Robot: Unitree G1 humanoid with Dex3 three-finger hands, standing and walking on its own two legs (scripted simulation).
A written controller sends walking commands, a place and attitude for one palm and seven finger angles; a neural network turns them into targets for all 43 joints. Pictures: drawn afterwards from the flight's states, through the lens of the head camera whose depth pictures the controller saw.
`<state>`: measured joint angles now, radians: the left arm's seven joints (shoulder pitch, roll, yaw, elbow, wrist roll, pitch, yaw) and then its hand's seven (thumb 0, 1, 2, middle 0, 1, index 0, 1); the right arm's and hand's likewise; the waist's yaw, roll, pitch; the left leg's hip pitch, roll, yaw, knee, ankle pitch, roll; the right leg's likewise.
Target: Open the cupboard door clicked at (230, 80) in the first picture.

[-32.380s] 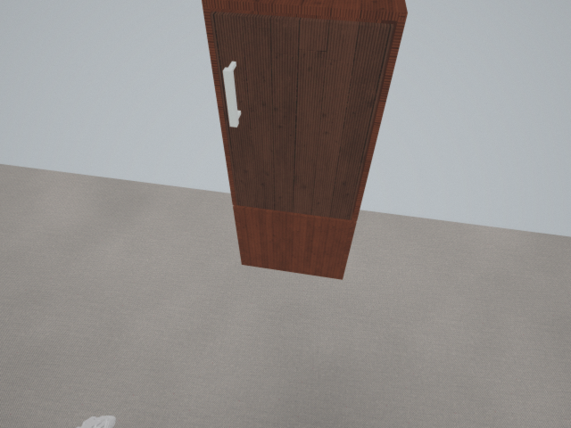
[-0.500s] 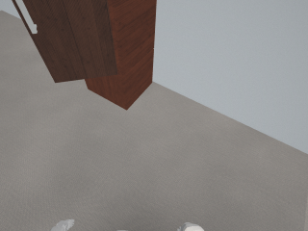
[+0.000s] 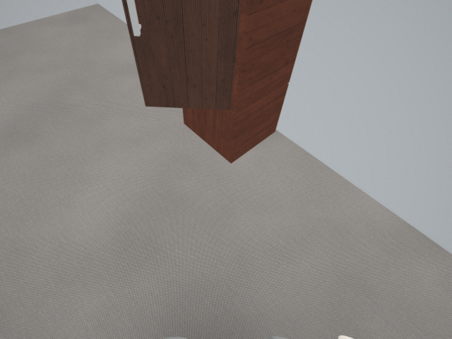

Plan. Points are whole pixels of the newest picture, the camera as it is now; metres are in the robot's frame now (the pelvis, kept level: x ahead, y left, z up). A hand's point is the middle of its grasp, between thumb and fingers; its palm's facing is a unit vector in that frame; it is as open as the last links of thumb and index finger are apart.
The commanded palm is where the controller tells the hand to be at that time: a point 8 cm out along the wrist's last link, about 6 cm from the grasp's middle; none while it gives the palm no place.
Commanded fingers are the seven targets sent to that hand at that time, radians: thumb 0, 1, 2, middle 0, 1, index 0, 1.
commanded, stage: take the last steps up to it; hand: left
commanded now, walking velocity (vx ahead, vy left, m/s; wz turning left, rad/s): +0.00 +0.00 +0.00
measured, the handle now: (134, 9) +1.02 +0.37 +0.06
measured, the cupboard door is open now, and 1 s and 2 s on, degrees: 46 46 46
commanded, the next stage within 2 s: come to a stop and stand still in 1.48 s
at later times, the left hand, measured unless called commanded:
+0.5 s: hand out of the picture -0.02 +0.22 -0.18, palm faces +0.22 -0.97 -0.14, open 7.4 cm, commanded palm none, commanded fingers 0.00 0.90 0.90 -0.20 -0.30 -0.20 -0.30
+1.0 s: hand (119, 236) +0.33 +0.27 -0.14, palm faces +0.09 -0.98 -0.18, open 7.4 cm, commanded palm none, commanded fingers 0.00 0.90 0.90 -0.20 -0.30 -0.20 -0.30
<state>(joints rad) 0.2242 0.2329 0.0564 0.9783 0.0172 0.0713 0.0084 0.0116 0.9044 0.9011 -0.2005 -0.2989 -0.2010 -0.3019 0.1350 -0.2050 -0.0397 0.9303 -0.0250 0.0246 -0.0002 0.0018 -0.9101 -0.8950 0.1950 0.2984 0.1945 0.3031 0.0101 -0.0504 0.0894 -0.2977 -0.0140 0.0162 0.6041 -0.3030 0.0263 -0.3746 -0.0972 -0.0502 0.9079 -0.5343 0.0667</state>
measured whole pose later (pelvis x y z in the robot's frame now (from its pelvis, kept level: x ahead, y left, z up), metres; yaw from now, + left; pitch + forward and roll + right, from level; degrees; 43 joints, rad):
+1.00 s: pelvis +0.21 +0.08 +0.00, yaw +7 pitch -2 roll -1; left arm 0.09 0.16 0.05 0.96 0.02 -0.05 -0.01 0.01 0.91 0.90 -0.20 -0.30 -0.20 -0.30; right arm 0.40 -0.16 -0.04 1.15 -0.02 0.00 0.00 0.00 -0.91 -0.89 0.20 0.30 0.20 0.30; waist -0.06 0.03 0.07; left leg -0.32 0.04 0.07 1.03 -0.47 0.00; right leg -0.28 -0.04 -0.14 0.56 -0.25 -0.04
